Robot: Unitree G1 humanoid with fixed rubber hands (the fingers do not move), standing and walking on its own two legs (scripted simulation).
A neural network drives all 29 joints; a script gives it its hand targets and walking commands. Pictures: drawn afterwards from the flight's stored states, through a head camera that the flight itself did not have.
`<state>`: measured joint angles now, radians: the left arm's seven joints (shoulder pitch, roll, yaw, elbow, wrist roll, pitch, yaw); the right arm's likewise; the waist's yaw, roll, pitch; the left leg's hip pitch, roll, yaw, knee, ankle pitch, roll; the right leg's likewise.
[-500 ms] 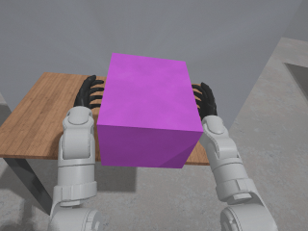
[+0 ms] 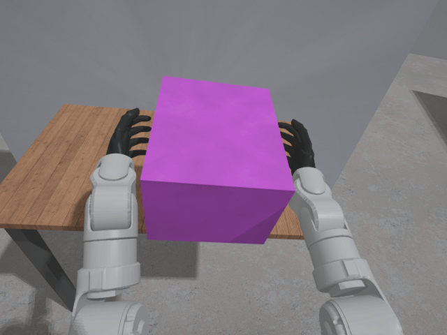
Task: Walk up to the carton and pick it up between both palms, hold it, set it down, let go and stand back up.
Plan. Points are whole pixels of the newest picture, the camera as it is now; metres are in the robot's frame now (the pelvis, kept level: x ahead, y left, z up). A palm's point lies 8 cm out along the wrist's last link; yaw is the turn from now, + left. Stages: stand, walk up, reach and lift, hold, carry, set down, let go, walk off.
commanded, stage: hold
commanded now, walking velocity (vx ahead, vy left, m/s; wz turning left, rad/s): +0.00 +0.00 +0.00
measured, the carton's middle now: (212, 158) +0.41 +0.01 +0.13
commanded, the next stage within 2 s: none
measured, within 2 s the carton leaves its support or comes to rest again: neither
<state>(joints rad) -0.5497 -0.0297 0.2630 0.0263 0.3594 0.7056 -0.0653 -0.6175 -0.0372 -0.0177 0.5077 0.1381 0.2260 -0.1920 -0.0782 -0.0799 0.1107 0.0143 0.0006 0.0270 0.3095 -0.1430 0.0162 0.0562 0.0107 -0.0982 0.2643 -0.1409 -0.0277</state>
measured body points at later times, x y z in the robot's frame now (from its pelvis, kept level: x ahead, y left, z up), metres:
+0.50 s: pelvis +0.00 +0.00 +0.00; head -0.03 +0.03 +0.45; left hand +0.37 +0.16 +0.18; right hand +0.37 -0.15 +0.17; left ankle +0.03 +0.11 -0.75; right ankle +0.02 -0.10 -0.75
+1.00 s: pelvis +0.00 +0.00 +0.00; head -0.03 +0.03 +0.45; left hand +0.37 +0.16 +0.18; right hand +0.37 -0.15 +0.17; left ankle +0.03 +0.11 -0.75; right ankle +0.02 -0.10 -0.75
